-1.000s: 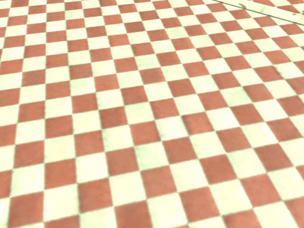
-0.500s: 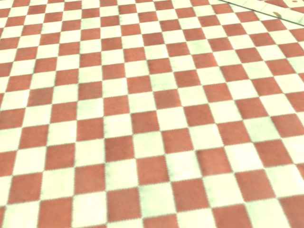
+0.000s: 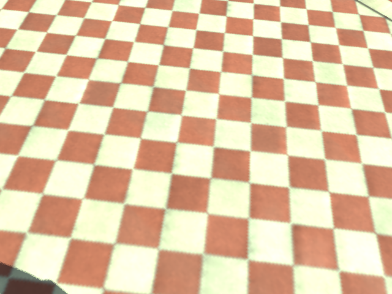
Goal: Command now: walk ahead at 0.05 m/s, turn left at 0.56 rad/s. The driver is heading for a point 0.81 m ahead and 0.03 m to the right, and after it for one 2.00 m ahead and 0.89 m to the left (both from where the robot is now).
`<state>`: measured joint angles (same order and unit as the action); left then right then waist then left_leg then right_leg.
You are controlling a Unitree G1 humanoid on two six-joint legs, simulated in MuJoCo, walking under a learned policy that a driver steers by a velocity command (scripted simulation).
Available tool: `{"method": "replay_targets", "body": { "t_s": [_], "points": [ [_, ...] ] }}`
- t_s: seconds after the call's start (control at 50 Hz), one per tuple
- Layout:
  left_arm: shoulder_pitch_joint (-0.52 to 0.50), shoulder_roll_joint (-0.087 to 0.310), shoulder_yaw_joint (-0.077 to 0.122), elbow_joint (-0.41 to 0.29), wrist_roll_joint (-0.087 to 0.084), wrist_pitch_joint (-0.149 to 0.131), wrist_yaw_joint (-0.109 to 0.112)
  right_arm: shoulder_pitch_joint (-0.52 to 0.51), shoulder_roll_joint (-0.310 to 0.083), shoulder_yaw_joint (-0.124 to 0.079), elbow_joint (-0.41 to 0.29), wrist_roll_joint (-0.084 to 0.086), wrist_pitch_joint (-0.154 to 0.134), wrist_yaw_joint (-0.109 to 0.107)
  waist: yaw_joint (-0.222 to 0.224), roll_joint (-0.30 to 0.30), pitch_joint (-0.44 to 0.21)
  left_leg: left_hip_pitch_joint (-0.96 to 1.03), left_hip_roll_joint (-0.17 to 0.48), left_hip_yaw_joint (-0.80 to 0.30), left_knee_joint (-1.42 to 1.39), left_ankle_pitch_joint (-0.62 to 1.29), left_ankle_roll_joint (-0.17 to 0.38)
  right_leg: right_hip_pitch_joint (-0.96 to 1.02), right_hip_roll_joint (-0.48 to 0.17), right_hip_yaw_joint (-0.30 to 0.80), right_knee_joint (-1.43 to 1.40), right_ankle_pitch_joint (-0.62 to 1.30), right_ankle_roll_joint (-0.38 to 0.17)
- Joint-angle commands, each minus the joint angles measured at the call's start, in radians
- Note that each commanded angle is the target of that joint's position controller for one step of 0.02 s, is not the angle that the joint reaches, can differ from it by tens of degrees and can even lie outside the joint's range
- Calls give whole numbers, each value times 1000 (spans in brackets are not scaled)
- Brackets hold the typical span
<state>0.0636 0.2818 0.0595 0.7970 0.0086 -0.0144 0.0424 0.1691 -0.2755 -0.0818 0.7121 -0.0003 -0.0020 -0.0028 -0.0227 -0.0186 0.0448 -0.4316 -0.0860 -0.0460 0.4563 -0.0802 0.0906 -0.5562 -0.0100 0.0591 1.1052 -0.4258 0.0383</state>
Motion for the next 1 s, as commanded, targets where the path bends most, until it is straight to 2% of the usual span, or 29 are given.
{"method": "replay_targets", "body": {
  "t_s": [0.02, 0.12, 0.2, 0.24, 0.26, 0.28, 0.3, 0.32, 0.34, 0.36, 0.38, 0.4, 0.42, 0.48, 0.54, 0.56, 0.62, 0.66, 0.68, 0.7, 0.72, 0.74, 0.76, 0.78, 0.82, 0.86, 0.9, 0.94, 1.0],
  "points": [
    [94, 65, 19, -34, -1, 6, 16, -3, -153, -41, -86, -1, -5, -22, 36, 122, -192, 165, 228, -295, -151, 90, 164, 12, 13, 12, -115, 49, 23],
    [48, 71, 21, -58, -6, 4, 17, -12, -161, -44, -113, 2, 14, -40, 9, 161, -181, 147, 212, -375, -164, -184, 129, 42, 25, 38, -262, 99, 32],
    [61, 79, 24, -64, -16, -16, 1, -6, -158, -44, -129, 1, 27, -41, -1, 186, -177, 174, 210, -444, -149, -178, 115, 110, 44, 39, -394, 75, 11],
    [104, 83, 28, -58, -21, -26, -11, -16, -158, -43, -139, 9, 36, -43, 19, 192, -173, 174, 197, -468, -127, -142, 99, 187, 54, 25, -524, 102, -12],
    [153, 88, 33, -44, -22, -30, -18, -29, -156, -43, -146, 18, 41, -45, 50, 188, -170, 143, 170, -458, -104, -138, 76, 272, 52, 6, -647, 174, -29],
    [199, 121, 45, -31, -12, -30, -21, -13, -133, -35, -148, 22, 45, -48, 60, 151, -178, 83, 128, -411, -47, -195, 33, 379, -21, 32, -729, 229, -54],
    [199, 185, 57, -44, 13, -23, -19, 33, -72, -20, -146, 16, 47, -46, 23, -55, -182, -57, 18, -267, 190, -386, -20, 478, -243, 230, -786, 252, -130],
    [162, 230, 66, -58, 51, -21, -24, -11, -117, -37, -191, 20, 30, -41, 14, -316, -107, -220, -95, -125, 391, -534, -65, 386, -377, 479, -851, 413, -282],
    [103, 174, 55, -97, 47, -28, -21, 11, -187, -56, -165, -1, 18, -35, 5, -204, -115, -224, -32, -172, 574, -467, -86, 375, -381, 453, -850, 333, -304],
    [72, 129, 44, -107, 26, -29, -16, 34, -184, -58, -135, 3, 19, -28, -7, -131, -115, -230, -19, -159, 623, -377, -92, 381, -311, 356, -845, 194, -251],
    [71, 105, 36, -109, 4, -30, -12, 60, -141, -47, -107, -1, 27, -28, -7, -110, -104, -245, -9, -139, 656, -314, -107, 402, -247, 298, -853, 54, -208],
    [97, 98, 30, -97, -13, -32, -9, 70, -112, -37, -100, -7, 27, -24, 5, -122, -79, -285, 0, -127, 696, -270, -120, 423, -235, 295, -873, -17, -206],
    [134, 96, 26, -85, -13, -32, -7, 66, -87, -28, -96, -3, 20, -16, 17, -121, -62, -291, 8, -103, 707, -244, -125, 426, -220, 273, -895, -47, -207],
    [225, 116, 30, -62, -7, -42, -8, -32, -78, -16, -119, 9, -11, -6, 72, -131, -18, -327, 63, -17, 562, -191, -132, 490, -212, 237, -937, -26, -219],
    [270, 146, 37, -52, -17, -47, -11, -111, -38, 4, -141, 11, -44, -1, 109, -145, -15, -195, 94, 39, 331, -185, -133, 464, -203, 203, -941, 76, -227],
    [272, 157, 39, -50, -20, -46, -15, -114, -31, 7, -140, 16, -54, 2, 108, -158, -10, -124, 85, 53, 259, -208, -129, 426, -196, 192, -939, 90, -229],
    [294, 186, 46, -46, -34, -42, -29, -91, -55, -1, -130, 29, -75, 12, 93, -170, 1, 26, 58, 72, 110, -249, -110, 352, -206, 220, -913, 59, -251],
    [273, 172, 41, -49, -47, -32, -33, -11, -66, -11, -99, 34, -87, 15, 32, -139, -13, 205, 52, 70, -57, -108, -81, 283, -193, 244, -866, 36, -234],
    [268, 144, 33, -51, -45, -31, -35, 41, -78, -19, -81, 33, -89, 10, 1, -116, -39, 334, 61, 63, -92, -84, -68, 223, -166, 234, -817, 47, -207],
    [236, 83, 16, -63, -39, -37, -38, 144, -100, -28, -64, 28, -90, -1, -56, -90, -95, 522, 146, -13, -91, -102, -47, 102, -110, 195, -696, 20, -156],
    [202, -26, -15, -93, -15, -48, -45, 300, -164, -41, -45, 5, -85, -16, -114, 115, -205, 725, 374, -253, -111, -154, 5, -70, 0, 71, -332, -108, -83],
    [228, 22, 1, -138, -43, -67, -37, 324, -259, -65, -29, -13, -82, -6, -83, 301, -168, 652, 544, -543, -207, -397, 137, -264, 29, 32, -131, -173, -74],
    [211, 109, 24, -125, -58, -70, -34, 276, -177, -46, -30, -3, -94, 1, -76, 219, -82, 580, 508, -525, -243, -548, 154, -312, -40, 82, -3, -109, -82],
    [206, 125, 33, -113, -59, -65, -41, 218, -112, -25, -32, 6, -102, 3, -52, 216, -10, 545, 446, -428, -266, -526, 117, -354, -47, 88, 36, -13, -88],
    [207, 97, 33, -93, -42, -53, -46, 130, -73, -11, -34, 4, -105, 9, -10, 171, 34, 469, 376, -242, -296, -273, 75, -338, -77, 84, 41, 130, -75],
    [206, 59, 26, -91, -38, -47, -55, 123, -62, -10, -24, -8, -112, 8, 2, 142, 23, 421, 334, -102, -307, -41, 59, -291, -83, 66, 51, 237, -62],
    [188, 43, 22, -105, -36, -42, -58, 135, -67, -13, -5, -12, -116, 4, 4, 116, 17, 406, 327, -18, -311, 84, 69, -290, -83, 61, 15, 301, -40],
    [137, 32, 15, -133, -33, -40, -61, 137, -84, -16, 13, -11, -114, -1, -2, 102, 35, 388, 324, 43, -319, 130, 68, -275, -81, 47, -102, 376, -29],
    [31, 13, 1, -177, -27, -41, -82, 148, -116, -21, 34, -2, -108, -11, -32, 94, 62, 362, 325, 127, -330, 137, 54, -200, -78, -28, -291, 479, -40]
  ]
}}
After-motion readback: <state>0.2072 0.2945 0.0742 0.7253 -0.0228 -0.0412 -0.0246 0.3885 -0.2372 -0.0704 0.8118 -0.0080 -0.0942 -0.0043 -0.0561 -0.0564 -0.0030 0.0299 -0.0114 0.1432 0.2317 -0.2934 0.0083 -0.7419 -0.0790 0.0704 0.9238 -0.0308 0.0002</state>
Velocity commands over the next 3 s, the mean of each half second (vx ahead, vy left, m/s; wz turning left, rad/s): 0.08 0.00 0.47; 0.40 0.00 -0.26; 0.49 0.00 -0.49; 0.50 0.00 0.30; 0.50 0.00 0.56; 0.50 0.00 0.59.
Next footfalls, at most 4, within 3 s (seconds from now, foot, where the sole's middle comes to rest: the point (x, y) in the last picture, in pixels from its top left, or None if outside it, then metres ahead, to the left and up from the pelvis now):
0.28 right None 0.10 -0.15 -0.77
0.70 left None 0.10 0.12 -0.77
1.18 right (227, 286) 0.45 -0.12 -0.77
1.74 left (181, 194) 0.79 0.04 -0.77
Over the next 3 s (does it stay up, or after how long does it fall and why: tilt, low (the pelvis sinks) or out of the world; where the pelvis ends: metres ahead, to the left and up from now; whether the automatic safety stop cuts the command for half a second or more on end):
stays up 1.26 0.11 0.01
